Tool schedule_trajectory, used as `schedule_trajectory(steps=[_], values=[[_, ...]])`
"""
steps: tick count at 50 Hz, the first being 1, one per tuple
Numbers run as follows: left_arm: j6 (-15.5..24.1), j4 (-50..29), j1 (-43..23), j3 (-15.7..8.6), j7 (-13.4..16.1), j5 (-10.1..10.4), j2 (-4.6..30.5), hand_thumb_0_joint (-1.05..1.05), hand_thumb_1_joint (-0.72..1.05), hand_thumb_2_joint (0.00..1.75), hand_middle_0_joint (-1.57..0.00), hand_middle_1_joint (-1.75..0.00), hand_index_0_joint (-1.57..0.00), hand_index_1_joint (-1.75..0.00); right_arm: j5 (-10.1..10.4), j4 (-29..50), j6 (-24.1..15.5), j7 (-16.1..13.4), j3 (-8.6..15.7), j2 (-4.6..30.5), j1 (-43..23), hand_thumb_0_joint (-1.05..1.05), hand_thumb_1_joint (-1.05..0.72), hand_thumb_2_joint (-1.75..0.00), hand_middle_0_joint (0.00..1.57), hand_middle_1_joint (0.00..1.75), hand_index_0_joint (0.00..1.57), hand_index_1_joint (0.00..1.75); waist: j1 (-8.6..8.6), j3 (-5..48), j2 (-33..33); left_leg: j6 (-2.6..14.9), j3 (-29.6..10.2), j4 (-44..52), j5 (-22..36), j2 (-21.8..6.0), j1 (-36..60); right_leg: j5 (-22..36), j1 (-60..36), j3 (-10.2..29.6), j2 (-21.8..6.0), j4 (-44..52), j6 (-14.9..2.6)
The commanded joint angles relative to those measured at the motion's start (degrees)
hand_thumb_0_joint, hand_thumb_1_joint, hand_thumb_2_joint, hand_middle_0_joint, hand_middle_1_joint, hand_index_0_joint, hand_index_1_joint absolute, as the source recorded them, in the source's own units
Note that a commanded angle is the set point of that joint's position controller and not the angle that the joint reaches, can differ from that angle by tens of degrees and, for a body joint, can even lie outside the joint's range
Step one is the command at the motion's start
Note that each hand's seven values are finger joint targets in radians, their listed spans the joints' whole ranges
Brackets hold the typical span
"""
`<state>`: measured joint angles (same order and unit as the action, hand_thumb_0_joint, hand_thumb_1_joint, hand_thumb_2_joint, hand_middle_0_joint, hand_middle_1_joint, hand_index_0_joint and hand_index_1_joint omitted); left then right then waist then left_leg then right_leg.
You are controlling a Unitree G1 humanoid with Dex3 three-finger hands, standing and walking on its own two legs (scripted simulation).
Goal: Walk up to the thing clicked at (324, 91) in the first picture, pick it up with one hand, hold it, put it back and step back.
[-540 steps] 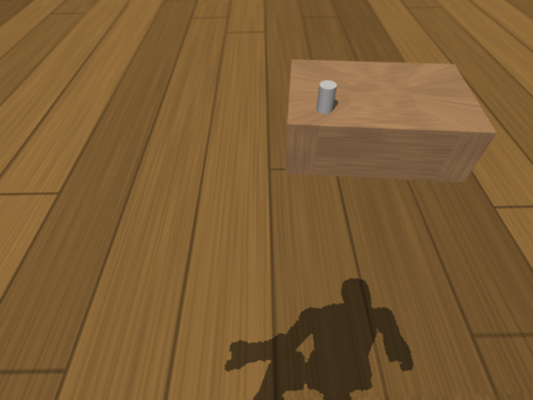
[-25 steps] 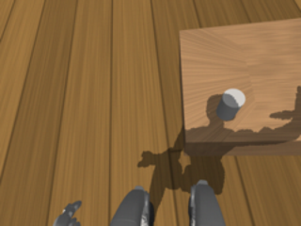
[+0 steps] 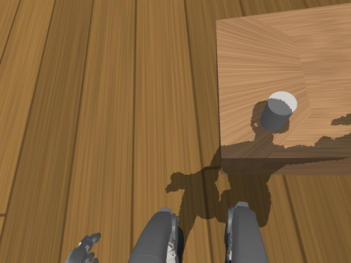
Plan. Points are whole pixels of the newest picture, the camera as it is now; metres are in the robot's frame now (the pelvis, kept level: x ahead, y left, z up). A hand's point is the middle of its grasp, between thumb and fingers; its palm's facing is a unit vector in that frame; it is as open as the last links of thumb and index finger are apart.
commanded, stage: approach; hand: right
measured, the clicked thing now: (276, 112) +0.53 -0.25 -0.25
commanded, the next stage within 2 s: close in in 0.36 s
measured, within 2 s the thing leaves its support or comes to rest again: neither
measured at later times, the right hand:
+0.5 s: hand (317, 125) +0.47 -0.34 -0.21, palm faces +0.22 +0.98 -0.01, open 17.5 cm
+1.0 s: hand (284, 124) +0.49 -0.26 -0.24, palm faces +0.23 +0.97 -0.01, open 17.2 cm
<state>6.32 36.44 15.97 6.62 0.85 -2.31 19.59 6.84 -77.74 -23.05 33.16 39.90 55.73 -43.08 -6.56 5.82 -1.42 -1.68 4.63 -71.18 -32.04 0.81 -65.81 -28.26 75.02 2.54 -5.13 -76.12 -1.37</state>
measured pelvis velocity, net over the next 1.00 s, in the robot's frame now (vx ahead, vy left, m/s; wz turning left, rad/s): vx -0.06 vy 0.03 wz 0.15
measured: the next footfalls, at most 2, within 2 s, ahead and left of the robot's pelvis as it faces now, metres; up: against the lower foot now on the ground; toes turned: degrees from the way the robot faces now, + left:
none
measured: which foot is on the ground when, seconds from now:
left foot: down 0.00-1.00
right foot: down 0.00-1.00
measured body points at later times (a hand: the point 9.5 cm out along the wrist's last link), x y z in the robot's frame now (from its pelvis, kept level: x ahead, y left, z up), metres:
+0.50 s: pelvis -0.06 +0.02 -0.22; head +0.19 -0.05 +0.15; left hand +0.03 +0.28 -0.33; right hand +0.45 -0.39 -0.20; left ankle +0.01 +0.15 -0.61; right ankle +0.05 -0.10 -0.61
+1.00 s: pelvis -0.06 +0.03 -0.26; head +0.17 -0.01 +0.12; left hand -0.01 +0.30 -0.37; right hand +0.47 -0.32 -0.24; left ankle +0.01 +0.15 -0.61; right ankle +0.05 -0.10 -0.61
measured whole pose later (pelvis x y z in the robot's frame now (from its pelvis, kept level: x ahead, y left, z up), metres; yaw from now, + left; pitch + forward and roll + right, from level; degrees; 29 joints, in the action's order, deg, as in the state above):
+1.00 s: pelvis -0.06 +0.03 -0.26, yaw +8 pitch +33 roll +9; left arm -2.2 34.0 10.3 8.6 -1.4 -4.2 17.8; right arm 5.7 -60.2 -21.1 16.6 38.7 45.6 -51.1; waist -10.1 4.2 -0.1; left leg 0.0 7.4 -125.5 -41.5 4.0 -117.9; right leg -34.9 127.3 9.8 -7.7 -127.6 0.1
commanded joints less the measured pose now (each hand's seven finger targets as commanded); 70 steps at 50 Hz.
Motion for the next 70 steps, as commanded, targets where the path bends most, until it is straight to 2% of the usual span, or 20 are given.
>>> schedule_trajectory(steps=[1,3,5,6,8,12,15,16,17,20,23,26,30,31,35,40,50,59,60,70], values=[[1.48,-4.08,5.1,-3.54,0.48,-0.28,11.76,0.0,0.87,0.92,-0.19,-0.29,-0.18,-0.3,4.18,8.62,-7.78,1.46,1.92,13.63,-12.77,0.0,0.61,-0.04,0.05,0.05,0.05,0.05,-0.03,23.74,14.19,3.57,-0.29,-3.15,5.39,1.82,-13.29,9.29,-22.43,7.27,-0.73,2.87,0.34],[1.37,-4.0,5.31,-2.92,0.43,-0.27,11.76,0.0,0.88,0.92,-0.18,-0.29,-0.17,-0.3,5.24,8.24,-9.28,1.94,3.02,14.1,-12.16,0.0,0.59,-0.03,0.06,0.04,0.05,0.04,0.09,26.07,13.84,3.49,0.06,-6.66,4.89,1.79,-16.7,9.24,-20.23,7.82,-0.74,-0.66,0.45],[1.15,-4.66,4.93,-2.84,0.6,-0.64,12.43,0.0,0.88,0.91,-0.18,-0.29,-0.17,-0.29,6.22,14.28,-11.03,2.16,6.33,18.51,-14.48,0.0,0.58,-0.02,0.06,0.04,0.06,0.04,1.32,32.59,17.21,3.38,0.02,-10.89,7.03,1.84,-18.9,14.63,-20.7,7.68,-0.68,-5.55,0.53],[0.83,-4.56,4.65,-2.78,0.68,-0.77,12.56,0.0,0.89,0.92,-0.18,-0.29,-0.17,-0.29,6.23,14.56,-11.36,2.35,6.4,18.86,-15.51,0.0,0.59,-0.02,0.06,0.04,0.05,0.04,0.99,33.93,18.45,3.32,0.12,-13.11,7.12,1.9,-21.49,16.33,-20.14,7.72,-0.82,-7.98,0.76],[0.34,-4.16,4.21,-2.33,0.52,-1.12,12.25,0.0,0.89,0.91,-0.18,-0.29,-0.17,-0.3,6.51,10.12,-11.23,2.49,6.86,17.77,-15.41,0.0,0.56,0.0,0.07,0.03,0.06,0.03,-0.14,31.28,15.93,3.07,0.39,-16.07,7.04,2.14,-24.58,15.75,-14.2,7.52,-0.85,-12.44,0.5],[-0.71,-3.29,3.9,-3.0,0.27,-2.58,13.87,0.0,0.91,0.91,-0.18,-0.29,-0.18,-0.3,2.88,18.51,-11.78,1.31,10.08,26.77,-24.5,0.0,0.53,0.0,0.08,0.03,0.06,0.03,0.82,39.97,24.58,3.31,0.07,-22.89,7.06,1.97,-28.96,15.44,-13.9,7.01,-0.9,-18.64,1.19],[-1.65,-2.46,4.23,-2.93,-0.53,-3.2,13.12,0.0,0.91,0.91,-0.19,-0.3,-0.18,-0.3,1.23,15.06,-9.86,-0.02,8.56,23.98,-26.98,0.0,0.52,-0.01,0.07,0.03,0.06,0.03,-1.37,40.5,23.03,3.01,0.89,-26.55,7.62,2.46,-31.66,14.6,-8.56,6.82,-1.15,-23.97,0.83],[-1.88,-2.61,3.98,-2.29,-0.93,-3.34,12.51,0.0,0.92,0.91,-0.19,-0.3,-0.19,-0.3,0.82,14.65,-9.65,-0.55,7.69,22.56,-26.67,0.0,0.53,-0.01,0.07,0.03,0.05,0.03,-1.09,40.76,22.66,3.17,1.12,-27.72,6.79,2.59,-32.43,13.11,-6.59,6.78,-1.03,-24.84,0.83],[-2.23,-2.49,4.33,-2.34,-1.07,-3.52,13.05,0.0,0.92,0.91,-0.19,-0.3,-0.19,-0.3,0.08,15.82,-9.44,-1.3,8.62,24.63,-27.15,0.0,0.51,-0.02,0.07,0.03,0.05,0.03,-0.9,41.98,23.16,3.18,1.43,-28.78,6.96,2.71,-32.94,13.2,-6.44,6.85,-1.16,-26.04,0.92],[-3.55,-2.31,3.84,-1.7,-1.75,-3.88,13.04,0.0,0.92,0.9,-0.19,-0.3,-0.19,-0.3,-1.47,16.9,-8.65,-3.15,7.43,25.36,-29.98,0.0,0.5,-0.02,0.07,0.03,0.05,0.03,-1.61,41.77,23.29,3.33,2.07,-31.86,5.13,3.1,-34.91,9.32,-1.39,6.78,-1.08,-29.6,0.69],[-4.44,-2.36,3.05,-0.79,-2.08,-4.0,13.25,0.0,0.92,0.9,-0.2,-0.3,-0.2,-0.3,-1.92,14.39,-8.1,-4.61,5.56,23.34,-30.9,0.0,0.49,-0.02,0.07,0.03,0.05,0.03,-3.7,36.83,20.27,3.32,3.49,-34.77,1.33,3.51,-37.96,1.24,8.1,6.7,-0.8,-32.77,0.32],[-5.27,-3.28,2.79,-0.12,-2.21,-4.05,13.59,0.0,0.9,0.9,-0.2,-0.3,-0.2,-0.3,-2.45,17.0,-7.96,-6.2,5.54,25.31,-32.31,0.0,0.5,-0.02,0.06,0.03,0.05,0.03,-3.2,38.35,20.41,3.34,3.77,-36.91,0.52,3.83,-37.53,-0.89,11.93,5.98,-0.65,-35.65,0.02],[-6.37,-3.96,2.95,-0.32,-2.21,-4.01,13.84,0.0,0.91,0.9,-0.19,-0.3,-0.2,-0.3,-2.69,21.03,-6.42,-9.2,4.12,23.53,-34.07,0.0,0.49,-0.03,0.06,0.03,0.05,0.03,-2.33,39.34,24.02,3.72,4.6,-39.62,-2.37,4.29,-39.75,-5.32,13.24,5.82,-0.67,-36.73,0.44],[-6.53,-4.23,2.73,-0.33,-2.13,-3.91,13.73,0.0,0.91,0.9,-0.2,-0.3,-0.2,-0.3,-2.73,22.16,-5.93,-9.93,3.13,21.87,-34.72,0.0,0.48,-0.04,0.05,0.03,0.04,0.03,-2.92,39.22,24.27,3.7,4.95,-39.79,-2.49,4.48,-39.77,-5.7,13.71,5.91,-0.64,-37.01,0.4],[-7.49,-4.25,3.96,-1.34,-1.75,-3.16,13.42,0.0,0.9,0.9,-0.19,-0.3,-0.19,-0.3,-2.76,29.85,-3.45,-12.83,2.84,20.95,-32.37,0.0,0.47,-0.04,0.05,0.03,0.04,0.03,-0.5,45.17,26.65,3.97,4.82,-41.18,0.26,4.75,-38.06,-1.22,11.36,4.95,-0.84,-37.65,0.58],[-8.11,-4.08,4.0,-2.32,-1.28,-2.19,12.49,0.0,0.9,0.91,-0.2,-0.3,-0.2,-0.3,-0.81,32.47,-1.55,-15.68,2.4,15.36,-28.43,0.0,0.47,-0.06,0.04,0.04,0.04,0.04,-1.36,38.98,22.11,3.86,5.07,-40.36,-0.07,5.05,-39.35,-2.39,16.96,5.1,-1.03,-37.67,0.02],[-8.23,-4.08,3.53,-3.33,-1.23,-2.36,11.24,0.0,0.9,0.9,-0.2,-0.3,-0.2,-0.3,-0.22,28.2,-2.22,-16.9,-1.12,6.61,-25.1,0.0,0.44,-0.07,0.04,0.04,0.04,0.04,-3.33,32.56,15.6,3.69,3.98,-39.43,0.7,4.79,-39.8,-2.26,22.47,4.52,-1.1,-38.84,-0.85],[-8.22,-3.96,3.17,-3.73,-0.98,-2.64,11.29,0.0,0.9,0.89,-0.2,-0.3,-0.2,-0.3,-0.02,30.98,-3.13,-17.69,-0.83,8.18,-28.34,0.0,0.41,-0.07,0.05,0.05,0.04,0.05,-1.78,39.34,16.36,3.49,2.98,-39.33,2.32,4.77,-35.79,-0.73,20.46,3.61,-1.07,-39.77,-0.62],[-8.36,-3.81,3.71,-3.63,-1.03,-2.82,11.32,0.0,0.85,0.93,-0.2,-0.29,-0.18,-0.3,0.06,30.35,-3.13,-17.71,-1.17,7.15,-28.57,0.0,0.36,-0.11,0.05,0.05,0.04,0.05,-2.79,39.6,16.42,3.36,3.23,-39.62,3.81,4.66,-34.85,0.78,20.14,3.83,-1.03,-40.02,-0.53],[-8.69,-3.46,2.62,-3.79,-1.04,-3.03,11.02,0.0,0.88,0.91,-0.21,-0.3,-0.2,-0.3,-0.06,30.81,-3.38,-18.16,-1.53,6.23,-27.82,0.0,0.32,-0.09,0.14,0.08,0.13,0.08,-1.95,38.13,15.93,3.54,3.08,-39.88,3.01,4.94,-35.49,0.02,22.18,3.55,-1.14,-40.42,-0.54]])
